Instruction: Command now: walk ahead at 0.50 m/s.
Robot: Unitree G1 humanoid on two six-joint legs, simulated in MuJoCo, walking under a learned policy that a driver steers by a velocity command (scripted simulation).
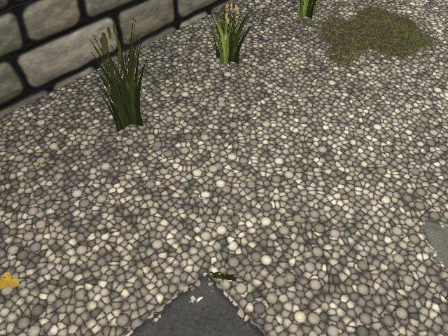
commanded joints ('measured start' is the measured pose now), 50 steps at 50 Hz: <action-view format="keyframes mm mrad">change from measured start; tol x32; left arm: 1 1 87 27 -68 6 -7 5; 15 -358 50 4 -175 4 -18 -35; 21 134 291 91 -43 21 -12 -22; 50 80 138 31 59 -21 -8 10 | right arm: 1 34 -104 -26 -36 -9 -18 -2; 21 295 -23 5 47 -1 14 -39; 42 -238 -69 -12 -85 19 -10 2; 50 139 -154 -47 7 -11 -7 -15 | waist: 1 -5 110 -71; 16 -71 86 34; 21 72 -239 -377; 40 73 -30 45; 50 -99 174 -290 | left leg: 1 218 262 -334 -301 62 175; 19 379 233 -86 -4 560 70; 23 -416 50 -166 808 -360 -14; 43 -283 108 -72 31 147 -22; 46 87 38 -13 -17 131 36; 48 735 445 -570 -22 408 256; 50 579 430 -460 -73 554 223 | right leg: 1 -215 -102 46 -13 103 7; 17 -184 -30 -16 -641 349 -11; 20 407 -97 60 -633 354 -114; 21 767 -327 524 -708 148 -280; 37 262 -146 36 -1035 392 -169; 46 419 -158 8 -635 856 -90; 48 -153 102 -43 13 -61 31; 50 -255 51 123 183 -210 32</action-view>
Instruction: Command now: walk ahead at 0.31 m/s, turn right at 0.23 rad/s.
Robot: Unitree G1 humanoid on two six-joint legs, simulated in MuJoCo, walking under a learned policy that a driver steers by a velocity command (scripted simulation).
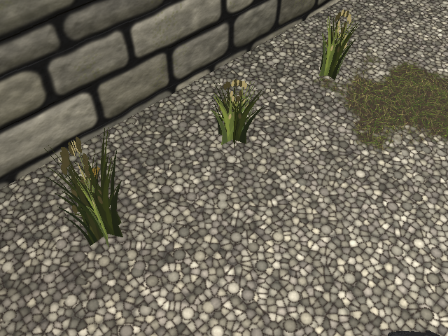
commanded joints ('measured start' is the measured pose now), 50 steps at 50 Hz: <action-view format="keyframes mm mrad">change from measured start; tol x32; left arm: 1 -4 135 29 -65 -26 -25 8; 50 -141 188 98 -284 2 103 32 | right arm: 1 201 -141 -38 1 -3 -1 -14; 50 -26 -150 -54 -25 3 68 -68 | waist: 1 -109 102 -223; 20 -38 103 -71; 23 -25 -288 -182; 50 -12 141 -48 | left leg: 1 573 342 -335 -167 595 198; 21 405 292 95 -80 372 60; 24 -145 -34 7 633 -593 -133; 43 213 -47 -110 -118 -104 -92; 46 337 396 -583 -301 177 191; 50 320 259 -289 -261 126 126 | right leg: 1 -455 -57 61 346 -16 7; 20 -247 -78 -125 -346 270 -30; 23 236 -301 282 -487 1168 -251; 42 -34 -168 398 -550 522 -197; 46 -424 126 95 -39 -129 -16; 50 -454 25 87 278 86 57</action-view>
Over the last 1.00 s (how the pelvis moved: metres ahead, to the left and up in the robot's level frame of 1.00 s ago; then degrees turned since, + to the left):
0.56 -0.01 -0.01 -1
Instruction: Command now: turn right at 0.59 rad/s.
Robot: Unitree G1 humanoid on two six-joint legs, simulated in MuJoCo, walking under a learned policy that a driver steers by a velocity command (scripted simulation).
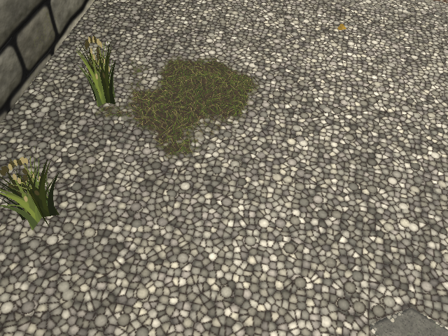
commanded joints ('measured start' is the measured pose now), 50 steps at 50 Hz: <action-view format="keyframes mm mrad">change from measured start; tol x32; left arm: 1 57 103 38 -35 -2 7 1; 50 -97 -5 -38 -62 6 -132 -62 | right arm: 1 -105 -127 -18 -95 19 -11 -20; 50 213 -144 -3 -31 29 -84 17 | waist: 1 30 179 -41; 14 18 211 -96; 17 34 -258 -163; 50 -60 151 37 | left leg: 1 112 251 -185 -176 274 170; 13 176 316 3 -92 389 157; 17 -403 16 86 605 -456 -95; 19 -398 64 -38 725 -347 -67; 38 46 9 59 -31 -10 31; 42 368 410 -607 -297 -343 277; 50 266 208 -160 -352 151 175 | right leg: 1 -123 -66 -13 199 48 48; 14 258 -108 -221 -530 250 -26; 17 559 -513 400 -644 883 -372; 32 351 -327 220 -815 -54 -259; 39 176 -254 177 -701 -58 -205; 43 -343 -123 -39 16 -85 -67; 50 -260 -185 -139 -165 326 -6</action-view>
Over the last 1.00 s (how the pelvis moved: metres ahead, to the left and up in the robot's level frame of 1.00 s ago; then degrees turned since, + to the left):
0.15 0.00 0.01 -33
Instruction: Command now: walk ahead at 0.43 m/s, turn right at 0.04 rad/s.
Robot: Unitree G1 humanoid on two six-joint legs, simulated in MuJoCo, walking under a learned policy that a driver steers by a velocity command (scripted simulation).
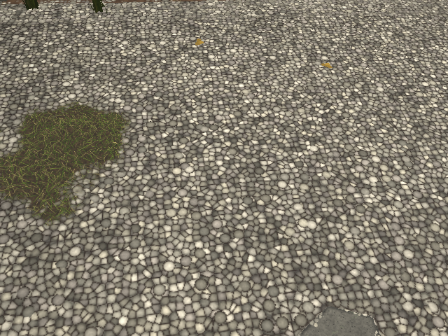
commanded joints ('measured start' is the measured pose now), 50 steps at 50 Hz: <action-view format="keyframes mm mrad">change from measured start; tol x32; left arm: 1 -179 12 -6 -115 2 -26 -10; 9 -235 62 0 -150 -11 -34 -36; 13 259 286 80 -22 17 -17 -6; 50 -16 73 -2 -64 33 -37 25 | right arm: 1 -23 -174 -35 -63 2 -6 -11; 50 -116 -193 -61 -261 5 3 -2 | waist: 1 -26 144 81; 9 9 165 90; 14 174 -209 -426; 24 34 -13 47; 36 100 -9 61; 41 -41 249 -401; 50 57 86 -18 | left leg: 1 32 197 -141 -173 217 150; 11 74 228 -31 168 790 81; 15 -694 32 -142 1043 -245 4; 29 -575 125 -25 374 405 -42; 38 -347 -31 68 251 167 90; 41 464 339 -861 41 -33 381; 50 -185 145 -309 -88 357 263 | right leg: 1 -152 -18 -24 -159 146 34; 9 48 29 -33 -415 189 -33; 12 630 5 5 -392 146 -125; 13 1016 -285 499 -443 -90 -293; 22 346 -157 187 -825 132 -239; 34 646 -210 -36 -780 290 -162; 38 687 -180 -123 -413 866 -97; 41 -113 124 41 409 -323 23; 50 -52 -44 55 -1 44 72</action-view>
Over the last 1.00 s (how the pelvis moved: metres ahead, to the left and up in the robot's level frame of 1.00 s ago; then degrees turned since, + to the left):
0.10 -0.06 0.01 -17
